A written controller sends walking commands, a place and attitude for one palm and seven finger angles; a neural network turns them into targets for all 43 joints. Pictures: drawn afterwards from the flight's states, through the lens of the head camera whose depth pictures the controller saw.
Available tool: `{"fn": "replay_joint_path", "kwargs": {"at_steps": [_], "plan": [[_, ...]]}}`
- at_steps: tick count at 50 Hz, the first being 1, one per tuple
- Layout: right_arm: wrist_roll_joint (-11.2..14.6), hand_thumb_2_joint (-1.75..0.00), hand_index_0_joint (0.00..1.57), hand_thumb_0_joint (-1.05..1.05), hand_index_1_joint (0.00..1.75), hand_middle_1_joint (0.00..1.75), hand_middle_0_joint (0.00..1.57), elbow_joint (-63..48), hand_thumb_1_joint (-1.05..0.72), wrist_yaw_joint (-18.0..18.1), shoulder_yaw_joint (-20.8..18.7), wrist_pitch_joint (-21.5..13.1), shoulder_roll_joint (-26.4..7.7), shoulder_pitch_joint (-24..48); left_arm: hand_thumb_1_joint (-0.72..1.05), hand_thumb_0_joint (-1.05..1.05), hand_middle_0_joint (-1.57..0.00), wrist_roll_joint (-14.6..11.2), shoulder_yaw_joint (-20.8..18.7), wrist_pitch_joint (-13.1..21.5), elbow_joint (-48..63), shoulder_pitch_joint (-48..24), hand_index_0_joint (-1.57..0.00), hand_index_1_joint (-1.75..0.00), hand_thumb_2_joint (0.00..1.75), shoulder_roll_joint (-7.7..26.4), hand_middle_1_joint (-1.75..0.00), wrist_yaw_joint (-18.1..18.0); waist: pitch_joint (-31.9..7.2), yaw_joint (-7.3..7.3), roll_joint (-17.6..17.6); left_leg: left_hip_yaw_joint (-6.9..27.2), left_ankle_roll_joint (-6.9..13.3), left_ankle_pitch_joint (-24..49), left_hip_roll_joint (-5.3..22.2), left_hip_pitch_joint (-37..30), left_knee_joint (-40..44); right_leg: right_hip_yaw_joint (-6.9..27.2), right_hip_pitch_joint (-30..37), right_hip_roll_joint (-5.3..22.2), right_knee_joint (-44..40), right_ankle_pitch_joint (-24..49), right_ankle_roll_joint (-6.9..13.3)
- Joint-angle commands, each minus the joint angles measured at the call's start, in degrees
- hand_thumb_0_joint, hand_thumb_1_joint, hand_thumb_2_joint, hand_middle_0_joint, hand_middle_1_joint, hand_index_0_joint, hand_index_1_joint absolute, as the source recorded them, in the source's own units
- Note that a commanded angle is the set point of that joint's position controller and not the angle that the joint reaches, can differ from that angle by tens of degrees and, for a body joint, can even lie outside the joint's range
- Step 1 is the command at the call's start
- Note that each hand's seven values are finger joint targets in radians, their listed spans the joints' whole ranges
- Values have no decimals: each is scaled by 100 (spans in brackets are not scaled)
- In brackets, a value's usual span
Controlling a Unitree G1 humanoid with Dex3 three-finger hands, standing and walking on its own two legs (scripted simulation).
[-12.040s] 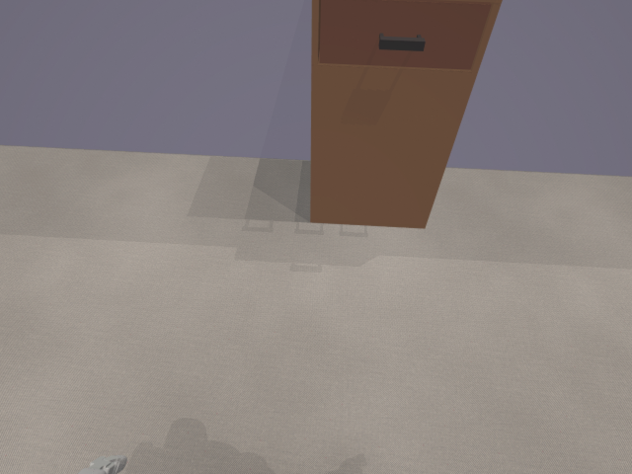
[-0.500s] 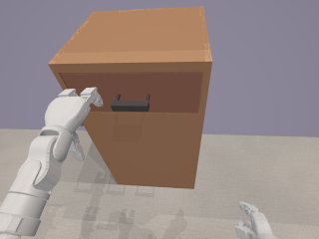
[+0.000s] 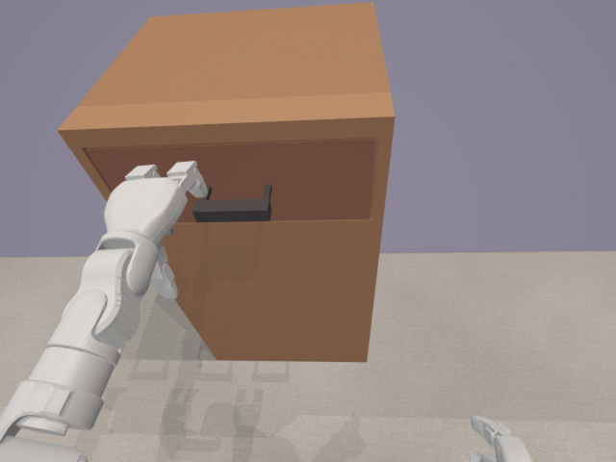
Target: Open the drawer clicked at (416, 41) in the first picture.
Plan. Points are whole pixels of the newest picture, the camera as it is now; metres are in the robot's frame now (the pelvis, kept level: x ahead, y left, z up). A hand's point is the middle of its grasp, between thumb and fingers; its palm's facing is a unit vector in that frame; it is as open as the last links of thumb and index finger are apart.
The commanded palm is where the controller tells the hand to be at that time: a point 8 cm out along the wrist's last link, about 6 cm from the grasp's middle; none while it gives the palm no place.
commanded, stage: move the hooked fingers above the handle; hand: left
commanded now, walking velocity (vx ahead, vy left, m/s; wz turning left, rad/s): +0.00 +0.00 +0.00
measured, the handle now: (235, 200) +0.50 +0.18 +0.04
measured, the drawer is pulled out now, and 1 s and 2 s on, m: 0.00 0.00 0.00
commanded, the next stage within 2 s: lower the fingers behind the handle in 1.90 s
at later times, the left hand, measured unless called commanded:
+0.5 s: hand (200, 211) +0.42 +0.20 +0.10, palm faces +0.00 -0.06 -1.00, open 13.8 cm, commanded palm +0.40 +0.20 +0.16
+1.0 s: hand (214, 198) +0.45 +0.18 +0.10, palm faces +0.00 -0.04 -1.00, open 13.8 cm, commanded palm +0.42 +0.20 +0.16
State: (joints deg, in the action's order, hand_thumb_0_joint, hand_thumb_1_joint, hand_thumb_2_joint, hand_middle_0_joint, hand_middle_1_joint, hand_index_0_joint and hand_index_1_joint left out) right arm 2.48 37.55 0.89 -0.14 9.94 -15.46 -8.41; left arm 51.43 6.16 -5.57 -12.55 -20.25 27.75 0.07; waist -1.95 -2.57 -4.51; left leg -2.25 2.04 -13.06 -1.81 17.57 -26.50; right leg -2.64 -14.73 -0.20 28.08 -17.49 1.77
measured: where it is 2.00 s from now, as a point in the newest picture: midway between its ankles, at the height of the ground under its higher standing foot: outside the picture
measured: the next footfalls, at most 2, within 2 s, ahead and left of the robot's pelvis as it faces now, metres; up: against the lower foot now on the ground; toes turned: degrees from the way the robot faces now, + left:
none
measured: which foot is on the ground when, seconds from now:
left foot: down 0.00-1.00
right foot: down 0.00-1.00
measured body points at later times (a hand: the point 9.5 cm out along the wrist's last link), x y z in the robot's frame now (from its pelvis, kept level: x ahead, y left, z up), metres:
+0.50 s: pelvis +0.01 +0.00 +0.00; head +0.04 -0.03 +0.44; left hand +0.41 +0.20 +0.15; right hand +0.14 -0.25 -0.14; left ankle +0.00 +0.10 -0.74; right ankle -0.04 -0.10 -0.74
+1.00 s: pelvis +0.01 -0.01 -0.01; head +0.04 -0.04 +0.44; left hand +0.44 +0.18 +0.15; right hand +0.09 -0.27 -0.15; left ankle +0.00 +0.10 -0.74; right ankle -0.04 -0.10 -0.74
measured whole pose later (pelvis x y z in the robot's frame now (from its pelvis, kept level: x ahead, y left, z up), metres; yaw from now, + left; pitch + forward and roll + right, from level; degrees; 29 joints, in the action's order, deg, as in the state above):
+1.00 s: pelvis +0.01 -0.01 -0.01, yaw -2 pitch +8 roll +1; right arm 2.9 38.7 1.3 -1.9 11.4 -15.1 -14.7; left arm 55.6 6.8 -6.0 -37.5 -36.2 24.5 -5.0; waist -5.4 1.5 -3.9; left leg -3.7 1.5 -15.2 -0.7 22.7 -29.5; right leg -1.1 -20.6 -1.2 31.5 -19.2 2.4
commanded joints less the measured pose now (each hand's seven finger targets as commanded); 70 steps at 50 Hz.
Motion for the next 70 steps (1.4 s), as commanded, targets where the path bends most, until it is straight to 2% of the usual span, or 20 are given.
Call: {"fn": "replay_joint_path", "kwargs": {"at_steps": [1, 6, 8, 10, 18, 21, 28, 32, 34, 35, 38, 41, 43, 48, 51, 58, 60, 63, 66, 70], "plan": [[-16, -90, 20, 0, 30, 30, 20, -815, -90, 61, -219, -224, -631, 474, -50, 0, -30, 82, -618, -17, 896, -2255, -30, -120, 30, 1217, -120, -240, -1684, 44, 474, 196, 65, 1896, -17, -930, -10, 217, 359, -72, -172, 2057, 7], [-26, -90, 20, 0, 30, 30, 20, -812, -90, 53, -242, -215, -590, 390, -50, 0, -30, 147, -483, 23, 830, -2435, -30, -120, 30, 1039, -120, -334, -1901, 35, 373, 222, 57, 2177, -11, -1015, -105, 197, 310, -88, -60, 2195, 28], [-22, -90, 20, 0, 30, 30, 20, -751, -90, 61, -250, -196, -642, 334, -50, 0, -30, 200, -642, -10, 599, -2581, -30, -120, 30, 1233, -120, -374, -1894, 58, 480, 217, 55, 2095, -5, -963, -123, 205, 292, -115, -70, 2131, 32], [-6, -90, 20, 0, 30, 30, 20, -760, -90, 60, -238, -179, -597, 339, -50, 0, -30, 223, -308, -56, 465, -2800, -30, -120, 30, 901, -120, -406, -1844, 108, 449, 208, 52, 2004, -12, -909, -120, 187, 198, -87, -43, 2057, 32], [-11, -90, 20, 0, 30, 30, 20, -690, -90, 121, -280, -138, -660, 152, -50, 0, -30, 317, -489, -53, -73, -3293, -30, -120, 30, 1185, -120, -442, -2138, 149, 472, 169, 82, 2061, -15, -873, -226, 251, 291, -85, 12, 2288, 33], [-15, -90, 20, 0, 30, 30, 20, -679, -90, 120, -302, -126, -632, 37, -50, 0, -30, 283, -302, 6, -266, -3365, -30, -120, 30, 941, -120, -442, -2120, 190, 504, 156, 91, 2160, -19, -833, -270, 238, 249, -76, 63, 2451, 23], [-11, -90, 20, 0, 30, 30, 20, -603, -90, 121, -366, -110, -669, -196, -50, 0, -30, 364, -316, 99, -825, -3720, -30, -120, 30, 951, -120, -553, -2102, 261, 583, 139, 97, 2076, -21, -704, -354, 236, 72, -107, 86, 2352, 32], [-11, -90, 20, 0, 30, 30, 20, -497, -90, 146, -402, -132, -649, -361, -50, 0, -30, 420, -191, 204, -1094, -4291, -30, -120, 30, 848, -120, -686, -2218, 380, 491, 122, 101, 1985, -19, -701, -399, 249, -76, -101, 132, 2320, 29], [-23, -90, 20, 0, 30, 30, 20, -485, -90, 134, -423, -143, -664, -440, -50, 0, -30, 446, -344, 250, -1154, -4380, -30, -120, 30, 1009, -120, -776, -2440, 321, 420, 126, 100, 2143, -18, -718, -438, 263, 21, -109, 194, 2419, 42], [-25, -90, 20, 0, 30, 30, 20, -461, -90, 123, -433, -147, -640, -469, -50, 0, -30, 465, -178, 256, -1235, -4524, -30, -120, 30, 824, -120, -808, -2399, 387, 330, 132, 84, 2181, -15, -743, -463, 244, -99, -116, 213, 2417, 46], [-51, -90, 20, 0, 30, 30, 20, -469, -90, 79, -468, -135, -666, -507, -50, 0, -30, 477, -464, 222, -1305, -4278, -30, -120, 30, 1045, -120, -913, -2618, 259, 343, 135, 75, 2385, -3, -759, -477, 248, 67, -135, 251, 2492, 64], [-32, -90, 20, 0, 30, 30, 20, -497, -90, 52, -443, -115, -659, -462, -50, 0, -30, 475, -407, 64, -1491, -4076, -30, -120, 30, 938, -120, -937, -2421, 238, 559, 64, 97, 2280, 1, -549, -415, 240, 165, -120, 236, 2649, 29], [-26, -90, 20, 0, 30, 30, 20, -528, -90, 68, -421, -81, -712, -391, -50, 0, -30, 493, -604, -55, -1647, -3893, -30, -120, 30, 1195, -120, -901, -2370, 179, 677, 16, 109, 2126, -16, -395, -360, 283, 341, -101, 182, 2657, 20], [6, -90, 20, 0, 30, 30, 20, -663, -90, 107, -416, -57, -726, -312, -50, 0, -30, 465, -550, -57, -1356, -3718, -30, -120, 30, 1228, -120, -684, -2327, 212, 685, -9, 143, 1989, -35, -396, -292, 328, 479, -75, 117, 2678, -9], [36, -90, 20, 0, 30, 30, 20, -661, -90, 131, -419, -83, -683, -318, -50, 0, -30, 425, -275, 86, -1180, -3836, -30, -120, 30, 938, -120, -603, -2068, 322, 650, 12, 160, 1796, -38, -483, -280, 320, 202, -91, 50, 2474, -24], [31, -90, 20, 0, 30, 30, 20, -483, -90, 196, -430, -177, -658, -452, -50, 0, -30, 426, -175, 343, -1253, -4711, -30, -120, 30, 922, -120, -749, -2058, 465, 469, 96, 135, 1502, -40, -687, -306, 292, -186, -99, -9, 1817, 16], [25, -90, 20, 0, 30, 30, 20, -449, -90, 191, -444, -224, -629, -449, -50, 0, -30, 438, -185, 362, -1275, -4883, -30, -120, 30, 925, -120, -841, -2203, 454, 269, 84, 140, 1583, -42, -814, -371, 311, -234, -111, 22, 1887, 26], [8, -90, 20, 0, 30, 30, 20, -412, -90, 182, -430, -213, -662, -471, -50, 0, -30, 471, -314, 267, -1627, -4809, -30, -120, 30, 1014, -120, -900, -2334, 406, 440, 81, 115, 1696, -40, -713, -369, 290, -88, -106, 73, 2006, 30], [27, -90, 20, 0, 30, 30, 20, -420, -90, 168, -385, -172, -662, -433, -50, 0, -30, 497, -196, 71, -2093, -4698, -30, -120, 30, 883, -120, -854, -2056, 416, 531, 49, 108, 1668, -31, -519, -359, 259, -165, -101, 88, 2070, 18], [13, -90, 20, 0, 30, 30, 20, -551, -90, 151, -400, -116, -673, -429, -50, 0, -30, 513, -213, 48, -2031, -4466, -30, -120, 30, 867, -120, -681, -2286, 337, 560, 38, 118, 1946, -16, -542, -388, 267, 43, -97, 160, 2391, 22]]}}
